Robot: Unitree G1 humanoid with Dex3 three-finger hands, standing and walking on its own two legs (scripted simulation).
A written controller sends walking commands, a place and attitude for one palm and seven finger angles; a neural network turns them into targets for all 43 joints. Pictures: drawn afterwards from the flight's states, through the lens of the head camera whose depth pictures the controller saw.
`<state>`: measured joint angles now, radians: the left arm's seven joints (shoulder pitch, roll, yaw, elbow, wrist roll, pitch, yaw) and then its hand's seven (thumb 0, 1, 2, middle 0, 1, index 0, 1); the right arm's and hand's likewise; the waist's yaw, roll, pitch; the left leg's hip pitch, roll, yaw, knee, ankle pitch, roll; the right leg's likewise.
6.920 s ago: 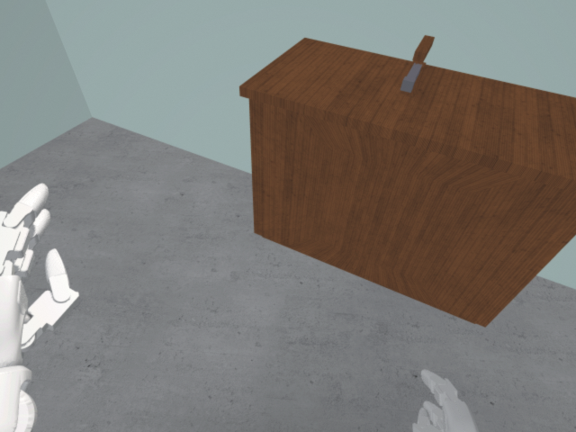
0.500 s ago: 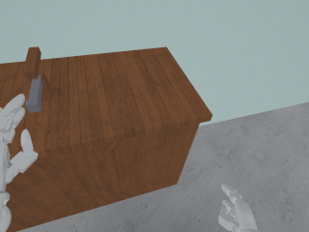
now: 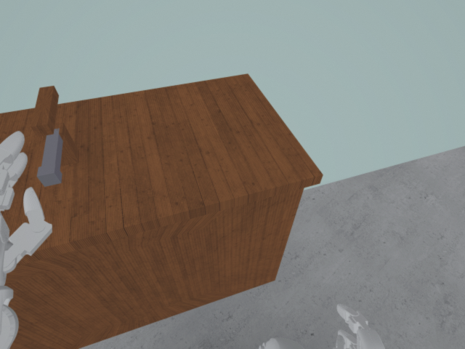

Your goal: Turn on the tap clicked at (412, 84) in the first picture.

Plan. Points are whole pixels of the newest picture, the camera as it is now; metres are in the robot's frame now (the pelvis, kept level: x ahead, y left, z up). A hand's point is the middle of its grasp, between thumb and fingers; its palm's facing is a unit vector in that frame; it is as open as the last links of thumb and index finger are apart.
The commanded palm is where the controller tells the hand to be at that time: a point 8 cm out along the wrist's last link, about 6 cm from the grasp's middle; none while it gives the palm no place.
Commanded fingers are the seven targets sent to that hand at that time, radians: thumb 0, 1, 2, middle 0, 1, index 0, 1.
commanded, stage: shuffle to correct the standing spot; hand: left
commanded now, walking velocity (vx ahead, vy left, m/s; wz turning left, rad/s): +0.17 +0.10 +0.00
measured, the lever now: (50, 175) +0.38 +0.35 +0.09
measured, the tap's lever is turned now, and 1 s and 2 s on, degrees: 0 0 0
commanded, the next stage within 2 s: come to a stop and stand still in 0.06 s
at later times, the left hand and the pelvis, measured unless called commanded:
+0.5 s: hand (34, 214) +0.23 +0.24 +0.20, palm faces +0.44 -0.83 -0.35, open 7.4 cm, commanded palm +0.18 +0.29 +0.19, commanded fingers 0.00 0.90 0.90 -0.20 -0.30 -0.20 -0.30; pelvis +0.03 +0.00 +0.01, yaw +1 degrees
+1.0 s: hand (33, 194) +0.27 +0.27 +0.19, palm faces +0.40 -0.83 -0.38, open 7.4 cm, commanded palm +0.21 +0.30 +0.19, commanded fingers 0.00 0.90 0.90 -0.20 -0.30 -0.20 -0.30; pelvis +0.05 +0.02 +0.01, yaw -1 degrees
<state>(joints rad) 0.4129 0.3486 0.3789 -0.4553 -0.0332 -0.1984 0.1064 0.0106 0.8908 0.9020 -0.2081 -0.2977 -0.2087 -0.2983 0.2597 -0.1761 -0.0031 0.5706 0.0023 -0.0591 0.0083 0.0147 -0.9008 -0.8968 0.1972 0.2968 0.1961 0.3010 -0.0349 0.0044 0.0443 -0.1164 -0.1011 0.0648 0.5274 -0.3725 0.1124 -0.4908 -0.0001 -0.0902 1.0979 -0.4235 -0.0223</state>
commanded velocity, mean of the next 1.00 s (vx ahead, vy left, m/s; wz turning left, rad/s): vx -0.02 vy -0.01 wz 0.00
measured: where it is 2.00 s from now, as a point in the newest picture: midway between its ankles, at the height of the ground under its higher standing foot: outside the picture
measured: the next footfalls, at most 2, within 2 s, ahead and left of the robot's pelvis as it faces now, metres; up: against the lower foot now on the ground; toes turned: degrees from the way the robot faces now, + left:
right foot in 0.14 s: +0.14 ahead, -0.07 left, +0.00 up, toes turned -6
left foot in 0.52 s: +0.08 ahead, +0.14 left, +0.00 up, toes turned +4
